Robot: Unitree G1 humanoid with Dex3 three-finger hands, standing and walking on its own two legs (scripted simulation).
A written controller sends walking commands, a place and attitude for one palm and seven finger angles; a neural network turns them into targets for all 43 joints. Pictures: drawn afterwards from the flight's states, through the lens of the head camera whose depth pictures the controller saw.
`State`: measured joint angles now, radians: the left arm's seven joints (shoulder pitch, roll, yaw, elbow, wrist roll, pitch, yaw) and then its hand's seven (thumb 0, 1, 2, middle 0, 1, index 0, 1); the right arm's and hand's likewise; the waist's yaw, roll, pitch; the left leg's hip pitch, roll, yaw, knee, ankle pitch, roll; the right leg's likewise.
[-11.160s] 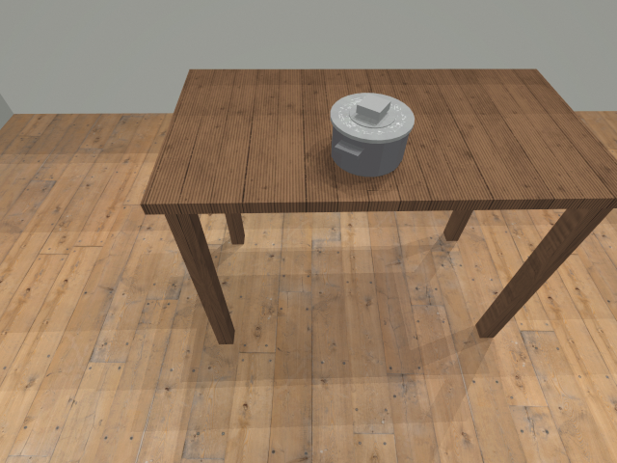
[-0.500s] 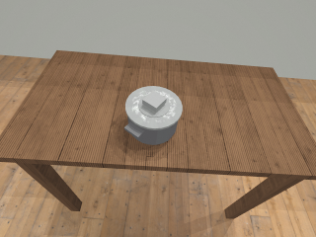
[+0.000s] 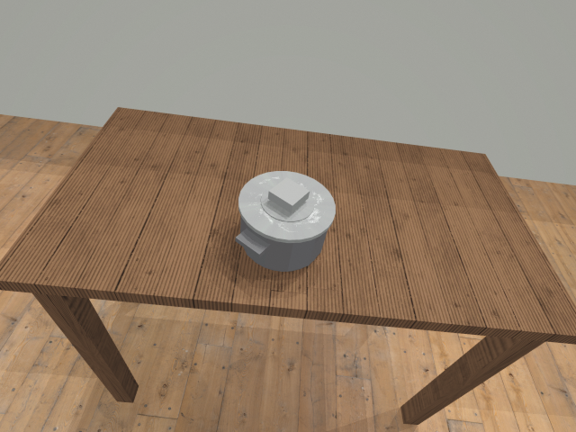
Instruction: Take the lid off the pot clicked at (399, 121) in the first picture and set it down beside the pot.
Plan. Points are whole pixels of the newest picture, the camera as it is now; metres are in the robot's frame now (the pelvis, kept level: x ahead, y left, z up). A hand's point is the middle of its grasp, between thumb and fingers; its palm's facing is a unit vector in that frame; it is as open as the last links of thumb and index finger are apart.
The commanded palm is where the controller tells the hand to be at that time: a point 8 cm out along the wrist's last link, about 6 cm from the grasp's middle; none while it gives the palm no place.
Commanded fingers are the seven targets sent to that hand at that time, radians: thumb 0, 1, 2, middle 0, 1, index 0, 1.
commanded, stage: look again from close up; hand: left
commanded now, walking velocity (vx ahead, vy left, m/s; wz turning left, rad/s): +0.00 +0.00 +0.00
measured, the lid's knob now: (288, 194) +0.48 +0.05 +0.07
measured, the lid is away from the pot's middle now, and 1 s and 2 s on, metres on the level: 0.00 0.00 0.00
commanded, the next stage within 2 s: shuffle to correct the standing spot in 0.40 s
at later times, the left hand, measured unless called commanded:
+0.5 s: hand out of the picture -0.08 +0.17 -0.19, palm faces +0.05 -0.99 -0.12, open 7.4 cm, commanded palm none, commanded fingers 0.00 0.90 0.90 -0.20 -0.30 -0.20 -0.30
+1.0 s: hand out of the picture -0.17 +0.17 -0.18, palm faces +0.11 -0.99 -0.10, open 7.4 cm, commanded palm none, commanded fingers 0.00 0.90 0.90 -0.20 -0.30 -0.20 -0.30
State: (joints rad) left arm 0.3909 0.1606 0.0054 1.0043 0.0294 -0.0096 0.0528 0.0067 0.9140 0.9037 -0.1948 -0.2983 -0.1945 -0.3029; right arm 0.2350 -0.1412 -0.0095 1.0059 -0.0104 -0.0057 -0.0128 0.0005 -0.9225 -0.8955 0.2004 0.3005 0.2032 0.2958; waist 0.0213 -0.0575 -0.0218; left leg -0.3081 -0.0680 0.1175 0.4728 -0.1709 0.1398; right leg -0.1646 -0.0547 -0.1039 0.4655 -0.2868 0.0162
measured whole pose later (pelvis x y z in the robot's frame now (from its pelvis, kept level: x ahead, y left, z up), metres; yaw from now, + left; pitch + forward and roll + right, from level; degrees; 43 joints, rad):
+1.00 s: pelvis -0.09 +0.03 +0.00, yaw -1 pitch -1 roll -3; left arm 0.51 0.11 0.04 1.07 0.03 0.04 0.04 0.00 0.91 0.90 -0.19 -0.30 -0.19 -0.30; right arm 0.27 -0.13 -0.08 1.09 -0.01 0.03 -0.03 0.01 -0.91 -0.90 0.20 0.30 0.20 0.30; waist 0.02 -0.03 -0.04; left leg -0.45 -0.06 0.15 0.58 -0.30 -0.01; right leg -0.16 0.04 -0.08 0.43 -0.26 -0.06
